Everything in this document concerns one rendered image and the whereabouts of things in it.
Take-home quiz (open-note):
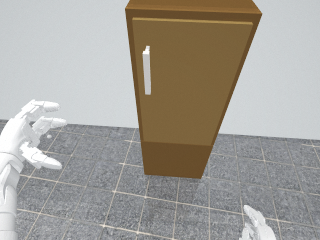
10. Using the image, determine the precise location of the robot left hand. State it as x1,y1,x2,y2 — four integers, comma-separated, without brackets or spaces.
0,99,68,170

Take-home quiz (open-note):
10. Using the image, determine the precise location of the cupboard door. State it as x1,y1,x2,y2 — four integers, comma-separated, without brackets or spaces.
132,17,253,146

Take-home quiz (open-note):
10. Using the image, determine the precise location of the robot right hand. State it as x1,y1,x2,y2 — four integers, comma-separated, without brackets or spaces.
239,205,276,240

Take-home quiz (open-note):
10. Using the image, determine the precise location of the handle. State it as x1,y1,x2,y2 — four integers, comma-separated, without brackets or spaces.
142,46,151,95

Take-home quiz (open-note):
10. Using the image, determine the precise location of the robot left forearm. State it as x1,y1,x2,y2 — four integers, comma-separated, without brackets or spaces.
0,152,24,240

